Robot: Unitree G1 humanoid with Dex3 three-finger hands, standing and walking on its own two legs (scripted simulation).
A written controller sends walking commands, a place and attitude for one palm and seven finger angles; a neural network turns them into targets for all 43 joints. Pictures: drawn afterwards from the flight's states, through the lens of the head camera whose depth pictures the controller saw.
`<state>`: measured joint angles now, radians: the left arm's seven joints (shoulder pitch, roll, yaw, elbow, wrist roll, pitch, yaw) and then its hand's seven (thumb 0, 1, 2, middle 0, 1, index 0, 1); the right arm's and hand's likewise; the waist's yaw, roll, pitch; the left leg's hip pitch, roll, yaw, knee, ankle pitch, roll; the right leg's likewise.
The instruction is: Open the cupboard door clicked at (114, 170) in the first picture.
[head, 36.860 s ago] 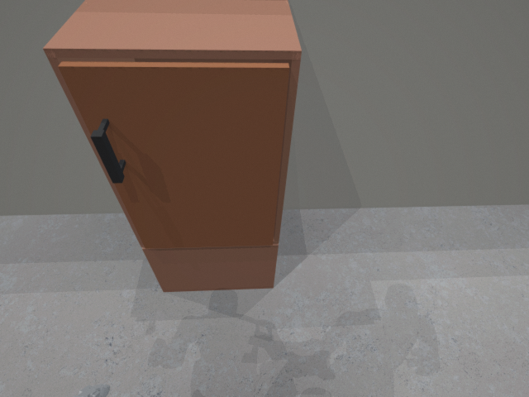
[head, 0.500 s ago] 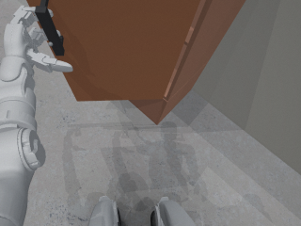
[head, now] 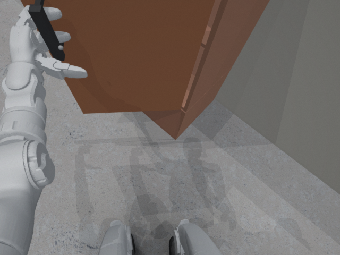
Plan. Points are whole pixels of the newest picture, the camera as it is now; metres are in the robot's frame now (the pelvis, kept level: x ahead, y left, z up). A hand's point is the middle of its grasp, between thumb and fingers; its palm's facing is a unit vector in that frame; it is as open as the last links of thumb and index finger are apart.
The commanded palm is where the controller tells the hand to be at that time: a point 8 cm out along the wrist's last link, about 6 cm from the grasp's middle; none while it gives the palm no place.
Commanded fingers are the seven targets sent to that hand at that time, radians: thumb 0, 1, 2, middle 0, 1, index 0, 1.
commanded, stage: slide the fingers in behind the handle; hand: left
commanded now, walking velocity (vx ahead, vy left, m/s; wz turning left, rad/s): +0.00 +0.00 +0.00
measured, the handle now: (50, 29) +0.61 +0.19 +0.10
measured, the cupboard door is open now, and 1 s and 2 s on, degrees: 48 48 76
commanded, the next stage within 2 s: close the thumb around the handle in 0.30 s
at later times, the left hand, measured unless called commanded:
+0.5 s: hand (57, 46) +0.55 +0.18 +0.10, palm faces +0.01 -1.00 -0.01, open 13.8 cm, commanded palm +0.53 +0.22 +0.09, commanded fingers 0.00 -0.16 0.44 -0.32 -1.24 -0.32 -1.24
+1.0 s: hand (60, 49) +0.55 +0.17 +0.09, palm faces +0.00 -1.00 +0.00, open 5.9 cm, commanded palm +0.53 +0.21 +0.09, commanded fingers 0.00 0.90 0.90 -0.40 -1.35 -0.40 -1.35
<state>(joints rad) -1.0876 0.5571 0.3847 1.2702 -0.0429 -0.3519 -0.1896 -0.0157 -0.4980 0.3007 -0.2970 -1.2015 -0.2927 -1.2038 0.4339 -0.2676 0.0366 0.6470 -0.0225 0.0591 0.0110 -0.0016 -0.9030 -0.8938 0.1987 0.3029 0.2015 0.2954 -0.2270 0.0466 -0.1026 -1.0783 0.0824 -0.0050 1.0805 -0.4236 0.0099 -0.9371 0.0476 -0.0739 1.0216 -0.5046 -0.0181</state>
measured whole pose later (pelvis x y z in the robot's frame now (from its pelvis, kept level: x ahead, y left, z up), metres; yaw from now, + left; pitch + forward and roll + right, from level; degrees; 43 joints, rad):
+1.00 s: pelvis +0.01 +0.01 +0.00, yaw +0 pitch +24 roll -5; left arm -1.05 0.52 0.37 1.23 -0.05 -0.36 -0.17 0.00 0.67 0.80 -0.38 -1.33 -0.38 -1.33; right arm 0.43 -0.26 0.03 0.64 -0.03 0.06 0.02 0.00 -0.90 -0.89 0.20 0.30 0.20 0.30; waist -0.22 0.05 -0.11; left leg -1.06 0.07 0.00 1.07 -0.43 0.02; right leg -0.92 0.04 -0.06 1.00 -0.50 0.00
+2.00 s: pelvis +0.02 -0.01 +0.02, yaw +2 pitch +14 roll -1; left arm -0.29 -0.04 0.04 0.47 0.02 -0.30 0.45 -0.02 0.69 0.77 -0.37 -1.33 -0.35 -1.32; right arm 0.23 -0.19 0.00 0.55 -0.05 0.07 0.06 0.00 -0.90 -0.89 0.20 0.30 0.20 0.30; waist -0.04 0.03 -0.16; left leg -0.77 0.05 0.02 0.95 -0.41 -0.01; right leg -0.66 0.02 -0.05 0.95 -0.52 -0.03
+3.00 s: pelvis +0.01 -0.03 +0.02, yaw +4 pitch +10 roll +0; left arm -0.02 -0.11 -0.24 0.23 0.08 -0.26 0.56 -0.01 -0.39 0.35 -0.29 -1.12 -0.29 -1.12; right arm 0.21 -0.19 -0.01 0.58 -0.06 0.03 0.02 0.01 -0.90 -0.89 0.20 0.30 0.20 0.30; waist -0.02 0.04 -0.13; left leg -0.72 0.03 -0.01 0.94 -0.40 -0.03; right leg -0.60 0.00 -0.08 0.96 -0.54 -0.05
